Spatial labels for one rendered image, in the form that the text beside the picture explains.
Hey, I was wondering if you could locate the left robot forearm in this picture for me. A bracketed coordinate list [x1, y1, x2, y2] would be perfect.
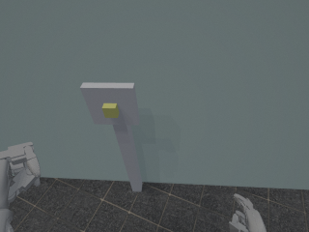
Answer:
[0, 209, 14, 232]

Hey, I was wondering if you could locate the panel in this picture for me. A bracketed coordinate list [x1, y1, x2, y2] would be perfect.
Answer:
[80, 82, 143, 192]

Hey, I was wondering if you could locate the button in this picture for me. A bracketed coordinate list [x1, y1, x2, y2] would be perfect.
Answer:
[102, 102, 120, 118]

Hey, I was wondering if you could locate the left robot hand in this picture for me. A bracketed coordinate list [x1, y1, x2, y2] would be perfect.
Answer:
[0, 142, 41, 209]

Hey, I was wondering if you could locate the right robot hand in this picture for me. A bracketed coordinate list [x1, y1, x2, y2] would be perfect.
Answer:
[229, 193, 267, 232]

